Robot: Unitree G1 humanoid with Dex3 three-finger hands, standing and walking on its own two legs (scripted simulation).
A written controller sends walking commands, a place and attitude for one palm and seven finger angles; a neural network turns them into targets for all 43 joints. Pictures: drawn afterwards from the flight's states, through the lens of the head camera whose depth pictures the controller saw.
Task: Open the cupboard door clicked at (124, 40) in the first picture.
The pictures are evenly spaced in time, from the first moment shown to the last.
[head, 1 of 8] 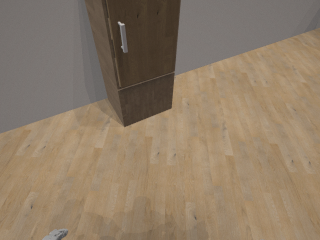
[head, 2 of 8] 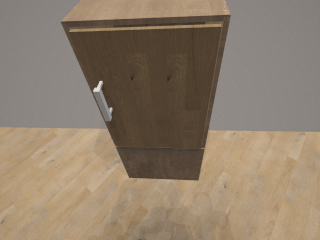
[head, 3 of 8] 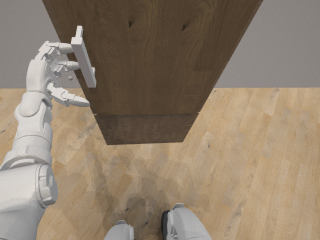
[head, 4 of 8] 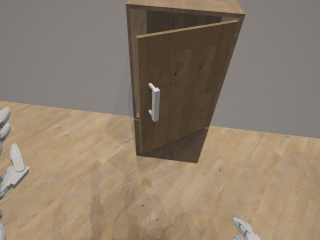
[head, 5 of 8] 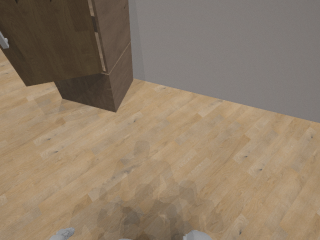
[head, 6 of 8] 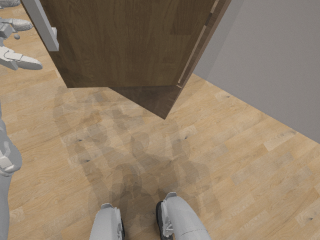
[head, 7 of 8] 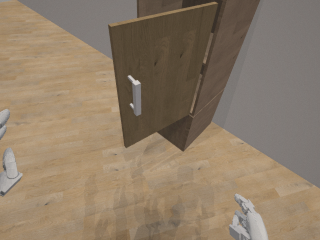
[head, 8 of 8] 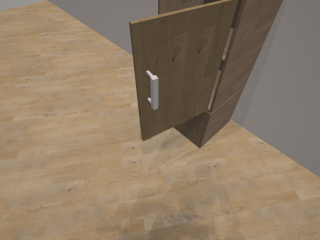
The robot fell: no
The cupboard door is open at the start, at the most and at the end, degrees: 0 78 78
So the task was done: yes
